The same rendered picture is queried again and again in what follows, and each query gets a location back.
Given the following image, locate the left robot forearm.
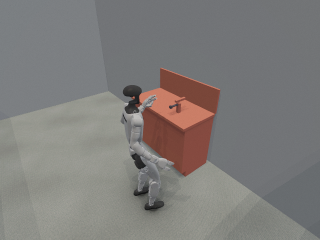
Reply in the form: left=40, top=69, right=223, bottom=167
left=138, top=105, right=145, bottom=113

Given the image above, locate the robot left hand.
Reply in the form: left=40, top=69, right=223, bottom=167
left=142, top=94, right=157, bottom=108

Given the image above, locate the right robot shin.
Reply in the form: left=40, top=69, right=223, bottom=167
left=148, top=181, right=161, bottom=206

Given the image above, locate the counter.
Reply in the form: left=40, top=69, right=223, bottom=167
left=132, top=68, right=221, bottom=177

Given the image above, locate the tap lever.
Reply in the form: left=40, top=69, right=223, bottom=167
left=169, top=104, right=178, bottom=109

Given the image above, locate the robot right hand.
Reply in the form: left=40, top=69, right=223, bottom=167
left=156, top=158, right=174, bottom=171

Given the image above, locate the left robot upper arm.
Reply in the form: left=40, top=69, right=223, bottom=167
left=120, top=103, right=129, bottom=124

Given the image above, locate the right robot upper arm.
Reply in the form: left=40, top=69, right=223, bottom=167
left=130, top=114, right=143, bottom=151

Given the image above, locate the humanoid robot torso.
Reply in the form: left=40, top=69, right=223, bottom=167
left=123, top=108, right=144, bottom=160

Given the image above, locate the right robot forearm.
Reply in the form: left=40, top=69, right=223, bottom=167
left=132, top=143, right=159, bottom=164

